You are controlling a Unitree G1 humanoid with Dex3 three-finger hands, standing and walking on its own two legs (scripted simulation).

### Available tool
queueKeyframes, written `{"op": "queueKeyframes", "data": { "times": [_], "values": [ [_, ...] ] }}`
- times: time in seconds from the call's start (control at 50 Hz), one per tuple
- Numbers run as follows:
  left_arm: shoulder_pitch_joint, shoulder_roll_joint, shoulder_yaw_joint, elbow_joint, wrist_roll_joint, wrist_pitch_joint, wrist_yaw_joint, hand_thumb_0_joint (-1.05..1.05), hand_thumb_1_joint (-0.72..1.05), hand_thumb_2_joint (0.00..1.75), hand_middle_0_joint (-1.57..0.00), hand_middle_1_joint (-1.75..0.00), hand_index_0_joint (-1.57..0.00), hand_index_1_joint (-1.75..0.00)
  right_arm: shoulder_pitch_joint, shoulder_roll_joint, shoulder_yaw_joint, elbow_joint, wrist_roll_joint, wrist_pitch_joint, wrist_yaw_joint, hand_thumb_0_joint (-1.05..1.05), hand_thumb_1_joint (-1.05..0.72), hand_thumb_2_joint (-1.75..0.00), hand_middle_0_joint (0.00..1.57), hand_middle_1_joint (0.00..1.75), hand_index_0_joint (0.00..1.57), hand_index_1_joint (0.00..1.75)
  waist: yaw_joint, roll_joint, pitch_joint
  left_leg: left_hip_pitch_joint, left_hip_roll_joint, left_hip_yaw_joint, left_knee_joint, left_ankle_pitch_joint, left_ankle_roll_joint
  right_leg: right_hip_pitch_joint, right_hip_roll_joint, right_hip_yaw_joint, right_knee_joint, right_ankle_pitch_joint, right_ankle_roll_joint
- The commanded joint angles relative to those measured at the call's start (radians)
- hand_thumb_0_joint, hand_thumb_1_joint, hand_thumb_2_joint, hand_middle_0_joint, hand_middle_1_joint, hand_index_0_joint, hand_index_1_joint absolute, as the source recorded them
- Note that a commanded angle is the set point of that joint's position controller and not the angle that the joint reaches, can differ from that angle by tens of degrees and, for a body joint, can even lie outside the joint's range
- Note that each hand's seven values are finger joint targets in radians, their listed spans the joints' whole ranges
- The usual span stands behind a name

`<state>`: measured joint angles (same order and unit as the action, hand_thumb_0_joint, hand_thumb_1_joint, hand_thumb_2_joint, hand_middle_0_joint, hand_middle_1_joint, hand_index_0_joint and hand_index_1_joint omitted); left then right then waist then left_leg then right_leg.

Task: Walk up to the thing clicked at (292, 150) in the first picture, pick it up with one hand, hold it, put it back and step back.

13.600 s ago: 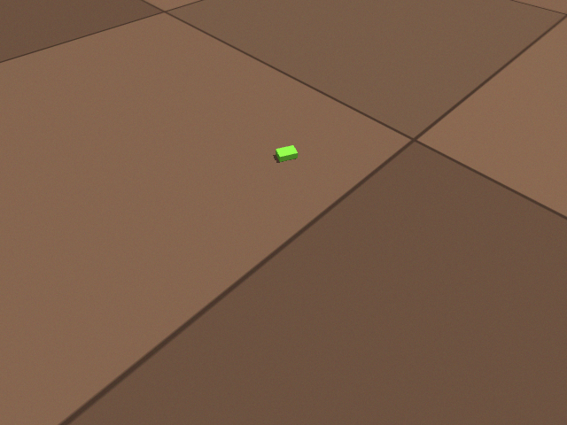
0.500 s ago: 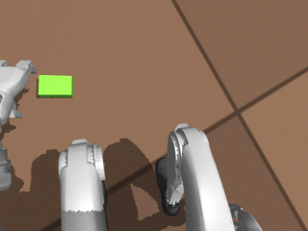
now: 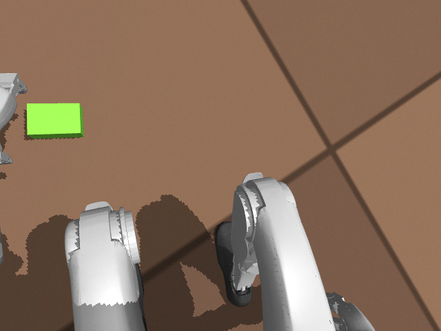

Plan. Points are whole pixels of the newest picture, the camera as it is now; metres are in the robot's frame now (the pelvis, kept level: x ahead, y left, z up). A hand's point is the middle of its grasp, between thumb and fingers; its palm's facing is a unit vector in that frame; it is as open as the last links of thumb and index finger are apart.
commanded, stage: rise first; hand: left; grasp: from above
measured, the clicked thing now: (56, 120) +0.52 +0.26 -0.31
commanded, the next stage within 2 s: approach in 1.58 s
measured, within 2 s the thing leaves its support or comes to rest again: neither
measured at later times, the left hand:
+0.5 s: hand (6, 129) +0.46 +0.31 -0.19, palm faces -0.46 -0.04 -0.89, open 13.6 cm
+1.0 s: hand (9, 125) +0.47 +0.31 -0.20, palm faces -0.46 -0.03 -0.89, open 13.6 cm
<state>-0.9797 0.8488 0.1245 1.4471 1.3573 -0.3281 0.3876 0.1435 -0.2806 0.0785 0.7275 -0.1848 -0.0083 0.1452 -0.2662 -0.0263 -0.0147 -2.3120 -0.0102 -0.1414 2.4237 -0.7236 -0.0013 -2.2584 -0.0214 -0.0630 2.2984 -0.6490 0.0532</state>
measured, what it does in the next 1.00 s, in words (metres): stands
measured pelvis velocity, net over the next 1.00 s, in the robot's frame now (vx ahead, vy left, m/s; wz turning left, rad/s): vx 0.00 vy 0.00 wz -0.03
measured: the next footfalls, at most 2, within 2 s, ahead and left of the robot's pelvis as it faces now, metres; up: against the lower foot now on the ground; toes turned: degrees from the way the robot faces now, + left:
none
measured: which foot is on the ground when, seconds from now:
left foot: down 0.00-1.00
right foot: down 0.00-1.00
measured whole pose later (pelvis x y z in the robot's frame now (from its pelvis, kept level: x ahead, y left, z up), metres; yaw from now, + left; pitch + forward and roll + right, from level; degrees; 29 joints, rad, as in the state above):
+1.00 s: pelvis +0.00 +0.00 -0.01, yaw -2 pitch +33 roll -11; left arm -1.02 0.91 0.11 1.49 1.36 -0.31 0.39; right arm 0.17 -0.29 0.14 0.70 -0.18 -0.04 0.17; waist -0.31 -0.04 0.03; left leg -2.35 -0.01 -0.17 2.47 -0.71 0.01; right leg -2.27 -0.01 -0.08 2.32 -0.63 0.06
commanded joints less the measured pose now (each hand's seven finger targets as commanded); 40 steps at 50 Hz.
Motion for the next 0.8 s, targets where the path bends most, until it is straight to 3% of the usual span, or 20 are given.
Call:
{"op": "queueKeyframes", "data": {
  "times": [0.0,0.04,0.06,0.1,0.22,0.36,0.5,0.58,0.62,0.7,0.76,0.78],
  "values": [
    [-0.294,0.267,0.023,-0.127,-0.027,0.006,0.032,0.00,-0.43,0.92,-0.16,-0.87,-0.16,-0.87,0.233,-0.270,-0.082,0.002,0.007,0.001,-0.013,0.00,-0.91,-0.90,0.20,0.30,0.20,0.30,-0.015,0.358,-0.690,0.566,-0.011,0.082,-0.264,0.269,0.027,0.320,0.034,-0.093,-0.196,0.227,-0.079],
    [-0.305,0.281,0.029,-0.128,-0.038,0.010,0.030,0.00,-0.43,0.92,-0.16,-0.88,-0.16,-0.88,0.227,-0.272,-0.080,0.000,0.011,0.000,-0.012,0.00,-0.91,-0.90,0.20,0.30,0.20,0.30,-0.013,0.350,-0.676,0.548,-0.011,0.082,-0.260,0.255,0.030,0.311,0.034,-0.093,-0.191,0.219,-0.079],
    [-0.294,0.276,0.025,-0.115,-0.038,0.010,0.027,0.00,-0.51,1.00,-0.16,-0.82,-0.12,-0.87,0.227,-0.273,-0.078,-0.002,0.009,-0.001,-0.012,0.00,-0.91,-0.90,0.20,0.30,0.20,0.30,-0.015,0.351,-0.664,0.551,-0.010,0.080,-0.260,0.254,0.028,0.303,0.033,-0.093,-0.192,0.217,-0.079],
    [-0.307,0.256,0.005,-0.116,-0.037,0.002,0.019,0.00,-0.44,0.93,-0.18,-0.86,-0.17,-0.87,0.227,-0.272,-0.076,-0.004,0.012,-0.002,-0.012,0.00,-0.91,-0.90,0.20,0.30,0.20,0.30,-0.027,0.348,-0.649,0.535,-0.011,0.080,-0.262,0.229,0.029,0.302,0.036,-0.096,-0.199,0.199,-0.081],
    [-0.310,0.284,0.021,-0.113,-0.040,-0.012,0.023,0.00,-0.43,0.92,-0.17,-0.87,-0.17,-0.87,0.224,-0.275,-0.070,-0.008,0.013,-0.005,-0.011,0.00,-0.91,-0.90,0.20,0.30,0.20,0.30,-0.022,0.336,-0.652,0.512,-0.012,0.083,-0.253,0.201,0.031,0.314,0.040,-0.099,-0.202,0.178,-0.079],
    [-0.319,0.278,0.013,-0.102,-0.019,-0.017,0.044,0.00,-0.45,0.95,-0.17,-0.85,-0.16,-0.87,0.233,-0.281,-0.061,-0.005,0.011,-0.010,-0.005,0.00,-0.91,-0.90,0.20,0.30,0.20,0.30,-0.045,0.369,-0.654,0.551,-0.008,0.067,-0.251,0.241,0.025,0.294,0.043,-0.112,-0.179,0.209,-0.077],
    [-0.326,0.291,0.015,-0.077,-0.010,-0.005,0.068,0.00,-0.45,0.94,-0.16,-0.88,-0.15,-0.89,0.230,-0.284,-0.053,-0.009,0.009,-0.021,-0.003,0.00,-0.91,-0.90,0.20,0.30,0.20,0.30,-0.047,0.381,-0.635,0.521,-0.008,0.072,-0.249,0.208,0.026,0.286,0.044,-0.114,-0.179,0.190,-0.079],
    [-0.340,0.289,0.013,-0.058,0.000,0.009,0.071,0.00,-0.45,0.95,-0.16,-0.88,-0.15,-0.89,0.234,-0.288,-0.049,-0.005,0.007,-0.029,-0.002,0.00,-0.91,-0.90,0.20,0.30,0.20,0.30,-0.063,0.393,-0.617,0.536,-0.005,0.067,-0.242,0.220,0.023,0.262,0.041,-0.117,-0.171,0.199,-0.075],
    [-0.344,0.291,0.001,-0.054,-0.007,0.011,0.068,0.00,-0.46,0.95,-0.16,-0.89,-0.15,-0.90,0.225,-0.289,-0.046,-0.009,0.012,-0.033,-0.003,0.00,-0.91,-0.90,0.20,0.30,0.20,0.30,-0.059,0.390,-0.618,0.513,-0.005,0.069,-0.236,0.198,0.027,0.270,0.045,-0.115,-0.178,0.187,-0.079],
    [-0.327,0.315,0.016,-0.062,-0.013,0.015,0.064,0.00,-0.46,0.95,-0.15,-0.90,-0.14,-0.90,0.232,-0.287,-0.040,-0.009,0.009,-0.033,-0.003,0.00,-0.91,-0.90,0.20,0.30,0.20,0.30,-0.052,0.374,-0.644,0.500,-0.008,0.078,-0.226,0.221,0.031,0.314,0.047,-0.111,-0.179,0.208,-0.076],
    [-0.338,0.304,0.011,-0.071,-0.018,0.016,0.058,0.00,-0.45,0.94,-0.15,-0.90,-0.14,-0.90,0.245,-0.294,-0.038,-0.010,0.008,-0.035,0.000,0.00,-0.91,-0.90,0.20,0.30,0.20,0.30,-0.069,0.399,-0.634,0.526,-0.004,0.063,-0.233,0.246,0.025,0.299,0.044,-0.121,-0.166,0.226,-0.073],
    [-0.341,0.325,0.018,-0.076,-0.015,0.017,0.059,0.00,-0.45,0.94,-0.15,-0.90,-0.15,-0.91,0.236,-0.296,-0.039,-0.013,0.011,-0.033,0.000,0.00,-0.91,-0.90,0.20,0.30,0.20,0.30,-0.063,0.393,-0.647,0.519,-0.005,0.063,-0.230,0.245,0.026,0.301,0.046,-0.120,-0.166,0.225,-0.077]
  ]
}}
